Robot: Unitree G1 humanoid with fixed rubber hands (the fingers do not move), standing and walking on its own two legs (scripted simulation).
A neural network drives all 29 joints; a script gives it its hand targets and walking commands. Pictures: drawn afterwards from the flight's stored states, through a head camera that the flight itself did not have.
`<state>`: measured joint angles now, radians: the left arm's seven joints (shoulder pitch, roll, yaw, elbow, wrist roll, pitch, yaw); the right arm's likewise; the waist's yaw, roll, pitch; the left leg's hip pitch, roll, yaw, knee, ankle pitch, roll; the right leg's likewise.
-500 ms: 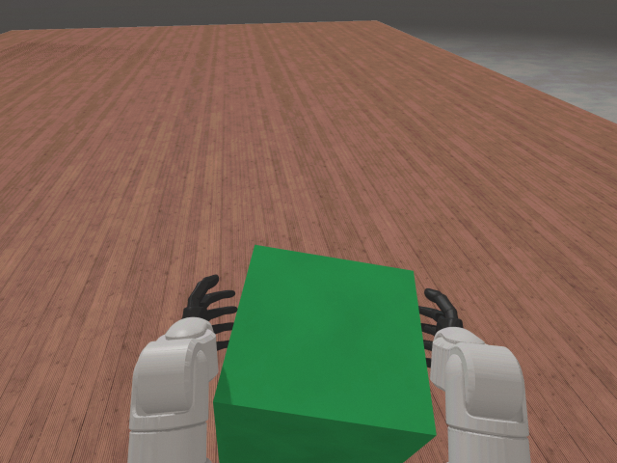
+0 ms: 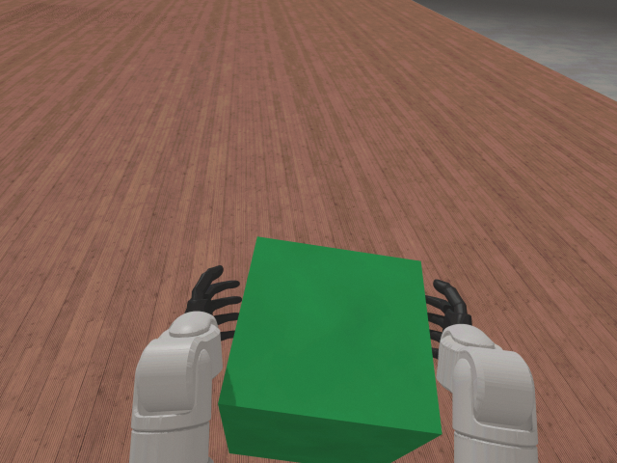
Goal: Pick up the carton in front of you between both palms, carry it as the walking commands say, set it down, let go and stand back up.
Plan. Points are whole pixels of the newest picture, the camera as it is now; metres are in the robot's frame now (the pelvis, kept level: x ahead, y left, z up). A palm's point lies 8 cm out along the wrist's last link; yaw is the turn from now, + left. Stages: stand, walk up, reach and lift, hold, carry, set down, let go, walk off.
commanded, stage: carry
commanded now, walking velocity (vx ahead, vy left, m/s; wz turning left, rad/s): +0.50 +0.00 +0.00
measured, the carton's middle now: (319, 362) +0.29 +0.01 +0.02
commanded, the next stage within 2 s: none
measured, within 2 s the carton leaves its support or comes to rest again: neither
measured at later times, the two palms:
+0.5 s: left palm (253, 198) +0.56 +0.13 +0.09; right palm (416, 209) +0.56 -0.16 +0.08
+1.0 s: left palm (243, 169) +0.65 +0.16 +0.10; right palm (394, 172) +0.66 -0.13 +0.11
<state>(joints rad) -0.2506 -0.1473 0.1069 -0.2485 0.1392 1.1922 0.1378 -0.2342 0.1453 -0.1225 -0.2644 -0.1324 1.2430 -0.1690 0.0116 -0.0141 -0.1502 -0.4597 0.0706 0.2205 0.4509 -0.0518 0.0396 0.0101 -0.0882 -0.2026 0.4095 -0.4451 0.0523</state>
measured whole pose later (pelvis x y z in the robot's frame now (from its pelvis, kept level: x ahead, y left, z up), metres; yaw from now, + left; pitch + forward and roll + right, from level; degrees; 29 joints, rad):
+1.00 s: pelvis +0.37 +0.01 +0.01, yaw +2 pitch +4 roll -1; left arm -0.24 -0.15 0.11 -0.22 0.15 1.21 0.11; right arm -0.26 0.15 -0.13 -0.21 -0.14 1.24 -0.17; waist 0.01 0.01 -0.14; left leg -0.13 0.07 0.16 0.51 -0.38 -0.03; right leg -0.33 -0.07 -0.21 0.54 -0.24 -0.01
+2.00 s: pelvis +0.30 +0.01 +0.01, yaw +2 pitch +1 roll +0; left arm -0.28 -0.16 0.20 0.24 0.27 0.69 0.04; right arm -0.29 0.16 -0.22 0.25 -0.27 0.69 -0.04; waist 0.00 0.00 -0.08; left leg -0.20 0.05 0.20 0.54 -0.36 0.03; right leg -0.37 -0.10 -0.19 0.51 -0.15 -0.01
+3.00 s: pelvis +0.28 -0.01 +0.01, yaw +16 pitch -6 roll +0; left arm -0.45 -0.17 0.37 0.53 0.38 0.58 -0.03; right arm -0.46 0.22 -0.43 0.42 -0.41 0.63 -0.03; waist -0.06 0.03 0.08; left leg -0.12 -0.04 -0.08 0.52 -0.29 0.01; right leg -0.19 0.00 0.07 0.46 -0.17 0.04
